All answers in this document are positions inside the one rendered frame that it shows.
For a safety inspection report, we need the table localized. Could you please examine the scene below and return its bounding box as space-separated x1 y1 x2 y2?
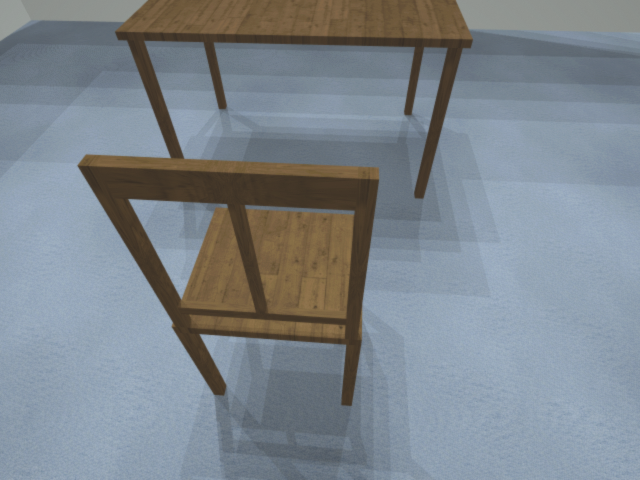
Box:
115 0 473 199

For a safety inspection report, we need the chair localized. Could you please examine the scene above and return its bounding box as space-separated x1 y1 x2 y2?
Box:
77 154 379 406

